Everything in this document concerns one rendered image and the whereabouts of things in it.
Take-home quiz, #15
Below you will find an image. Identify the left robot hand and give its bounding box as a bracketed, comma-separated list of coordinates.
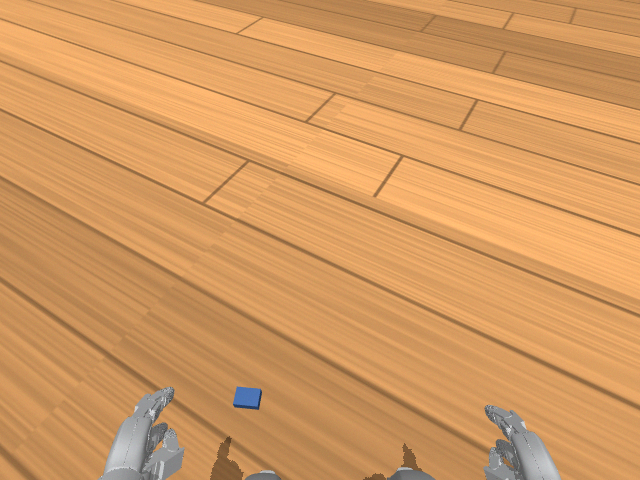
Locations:
[103, 387, 185, 480]

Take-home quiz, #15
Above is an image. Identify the small box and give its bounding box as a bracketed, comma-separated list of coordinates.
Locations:
[233, 387, 262, 410]

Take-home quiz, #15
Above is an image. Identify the right robot hand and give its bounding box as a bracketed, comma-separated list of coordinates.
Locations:
[483, 405, 562, 480]

